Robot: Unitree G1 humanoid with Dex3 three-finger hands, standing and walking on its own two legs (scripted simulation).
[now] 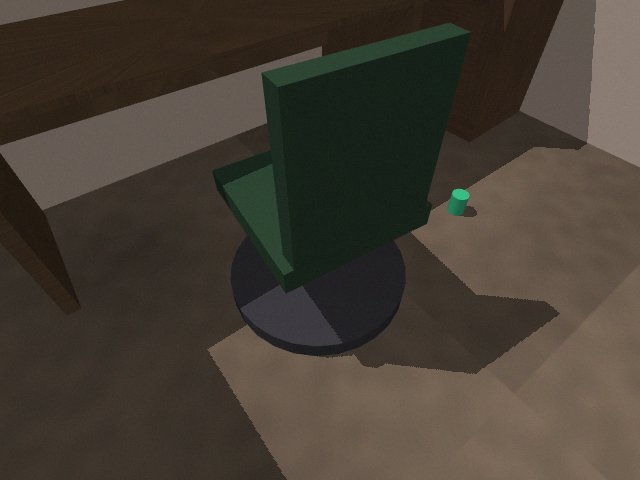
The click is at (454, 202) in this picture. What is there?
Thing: squat round
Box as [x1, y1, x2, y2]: [447, 189, 469, 215]
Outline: 455,189 452,192 447,210 452,214 459,215 463,212 469,195 465,190
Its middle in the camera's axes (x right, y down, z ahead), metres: +0.62 -0.15 +1.77
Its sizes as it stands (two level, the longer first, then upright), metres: 0.075 0.075 0.097
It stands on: the floor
